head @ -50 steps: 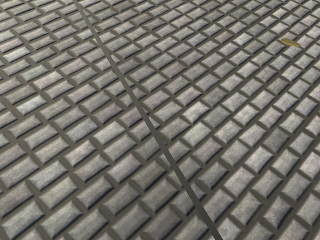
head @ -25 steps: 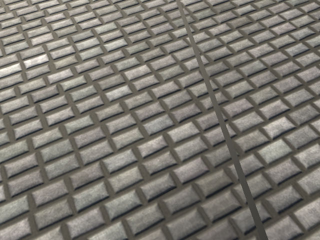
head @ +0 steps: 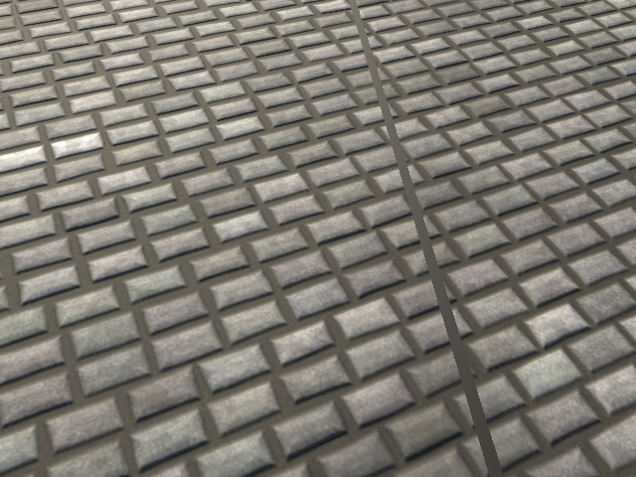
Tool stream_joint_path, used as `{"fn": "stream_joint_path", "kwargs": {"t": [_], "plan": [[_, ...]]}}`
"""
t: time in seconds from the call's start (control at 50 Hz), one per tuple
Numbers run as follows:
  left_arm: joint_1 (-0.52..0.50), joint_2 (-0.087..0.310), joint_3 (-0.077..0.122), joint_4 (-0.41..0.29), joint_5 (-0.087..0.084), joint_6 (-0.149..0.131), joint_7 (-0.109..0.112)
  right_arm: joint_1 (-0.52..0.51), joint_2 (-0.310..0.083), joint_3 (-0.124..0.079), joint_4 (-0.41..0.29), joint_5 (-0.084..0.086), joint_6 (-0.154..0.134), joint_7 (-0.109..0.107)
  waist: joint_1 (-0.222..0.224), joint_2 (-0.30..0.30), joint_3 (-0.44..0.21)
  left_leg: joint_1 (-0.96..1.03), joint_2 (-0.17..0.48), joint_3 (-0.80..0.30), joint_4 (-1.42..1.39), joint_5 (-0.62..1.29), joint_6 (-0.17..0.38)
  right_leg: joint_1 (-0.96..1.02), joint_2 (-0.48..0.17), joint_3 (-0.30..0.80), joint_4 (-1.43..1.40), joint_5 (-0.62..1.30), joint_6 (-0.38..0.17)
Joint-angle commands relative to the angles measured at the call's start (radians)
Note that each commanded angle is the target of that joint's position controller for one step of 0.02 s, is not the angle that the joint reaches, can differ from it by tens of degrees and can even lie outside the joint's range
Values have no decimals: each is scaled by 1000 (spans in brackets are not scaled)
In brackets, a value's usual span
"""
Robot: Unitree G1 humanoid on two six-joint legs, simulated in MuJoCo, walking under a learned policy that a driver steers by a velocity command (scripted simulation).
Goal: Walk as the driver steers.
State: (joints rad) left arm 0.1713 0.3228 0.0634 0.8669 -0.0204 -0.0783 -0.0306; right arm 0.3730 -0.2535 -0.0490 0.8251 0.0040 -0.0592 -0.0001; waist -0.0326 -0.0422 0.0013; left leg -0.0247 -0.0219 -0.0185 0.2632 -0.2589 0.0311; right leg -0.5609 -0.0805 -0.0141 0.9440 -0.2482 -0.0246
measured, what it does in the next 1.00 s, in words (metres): walks ahead: right foot, then left foot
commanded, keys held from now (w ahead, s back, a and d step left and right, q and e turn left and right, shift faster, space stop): w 0.82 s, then no key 0.18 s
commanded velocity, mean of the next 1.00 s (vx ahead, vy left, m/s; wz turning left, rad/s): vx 0.45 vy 0.00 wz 0.01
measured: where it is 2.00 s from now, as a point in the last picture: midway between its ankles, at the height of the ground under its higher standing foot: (324, 412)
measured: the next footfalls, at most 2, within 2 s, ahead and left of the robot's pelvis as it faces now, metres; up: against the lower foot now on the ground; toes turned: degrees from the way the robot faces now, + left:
right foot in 0.24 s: +0.30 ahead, -0.15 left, +0.00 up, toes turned -3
left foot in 0.80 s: +0.63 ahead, +0.07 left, +0.00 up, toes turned +1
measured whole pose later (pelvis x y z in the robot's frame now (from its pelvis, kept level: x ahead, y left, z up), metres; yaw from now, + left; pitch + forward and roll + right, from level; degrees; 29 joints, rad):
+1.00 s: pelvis +0.54 -0.01 -0.01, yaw -1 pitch +1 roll +0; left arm 0.20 0.32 0.05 0.83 -0.01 -0.05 0.00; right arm 0.23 -0.26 -0.04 0.79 -0.02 -0.09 0.03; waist -0.01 -0.04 0.06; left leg -0.27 -0.04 0.06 0.38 -0.13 0.07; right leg -0.53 -0.07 0.03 1.07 -0.37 0.02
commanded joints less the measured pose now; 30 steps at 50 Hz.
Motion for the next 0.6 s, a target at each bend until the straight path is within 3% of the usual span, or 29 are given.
{"fn": "stream_joint_path", "kwargs": {"t": [0.02,0.1,0.18,0.2,0.22,0.24,0.26,0.28,0.3,0.32,0.34,0.36,0.38,0.44,0.5,0.6], "plan": [[-159,29,-4,-105,10,-21,-12,-21,-165,-39,-58,2,-15,-7,-23,142,91,24,215,-146,-159,179,166,-179,-18,-2,-139,158,35],[-261,20,-20,-152,1,-18,-22,43,-195,-47,-31,8,-18,-9,-52,149,120,-48,227,-99,-173,178,158,-48,28,-27,-333,271,36],[-241,67,-11,-171,-3,-22,-32,46,-211,-54,-13,20,-12,-11,-5,157,113,59,287,-96,-112,317,127,0,39,-5,-412,221,-20],[-200,87,-2,-166,-2,-22,-30,38,-223,-57,-14,16,-8,-13,23,168,75,82,285,-83,-47,489,115,68,63,-24,-413,190,-38],[-103,114,15,-142,0,-20,-23,31,-226,-57,-14,13,0,-15,80,171,3,81,258,-49,87,687,95,205,96,-51,-418,171,-62],[63,152,37,-96,-1,-15,-13,41,-207,-47,-16,6,8,-20,154,160,-109,7,211,-11,291,757,66,437,105,-59,-405,170,-90],[231,226,54,-68,8,-8,0,74,-150,-23,-41,-18,8,-23,197,14,-265,-219,149,18,632,436,30,746,-105,189,-378,132,-156],[266,274,59,-47,17,-8,-13,217,-15,9,-47,8,-15,-12,101,-298,-420,-539,-42,-60,951,-298,-20,983,-307,725,-577,-236,-307],[218,167,32,-60,5,-14,-12,104,-146,-17,-41,36,-34,-8,147,-178,-306,-649,3,-149,1051,-308,-5,898,-282,765,-690,-357,-260],[143,134,21,-70,6,-16,-7,0,-190,-31,-74,55,-43,-4,133,-117,-150,-714,55,-107,1058,-220,13,763,-260,610,-695,-297,-219],[78,121,16,-84,14,-18,-6,-45,-179,-26,-82,43,-48,-9,101,-13,-84,-675,109,-81,1013,-127,19,621,-228,501,-706,-163,-203],[36,99,11,-91,26,-20,-7,-61,-167,-30,-81,22,-46,-12,71,8,-36,-635,141,-73,958,-67,17,506,-189,410,-725,-56,-200],[15,85,7,-93,40,-25,-7,-34,-153,-31,-75,19,-36,-11,37,-29,-36,-573,167,-83,935,-27,16,437,-166,359,-750,-2,-202],[12,75,7,-78,25,-41,-6,-26,-116,-26,-68,13,-8,-13,8,-30,-3,-557,186,-65,854,10,-6,354,-138,251,-821,80,-223],[53,101,13,-57,21,-40,6,-130,-113,-24,-107,-3,-8,-15,28,2,46,-659,195,-56,708,154,-42,374,-132,189,-854,167,-228],[139,126,15,-30,8,-24,21,-304,-72,-4,-152,4,-33,7,97,14,71,-613,143,10,390,386,-46,422,-85,74,-847,247,-181]]}}
Velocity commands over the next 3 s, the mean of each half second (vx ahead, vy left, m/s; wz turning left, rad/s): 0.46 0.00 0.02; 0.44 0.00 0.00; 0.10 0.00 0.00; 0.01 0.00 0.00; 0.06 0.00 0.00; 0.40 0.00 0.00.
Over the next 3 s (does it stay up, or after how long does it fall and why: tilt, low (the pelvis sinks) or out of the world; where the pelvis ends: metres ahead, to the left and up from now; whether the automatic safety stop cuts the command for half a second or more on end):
stays up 0.88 -0.05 -0.02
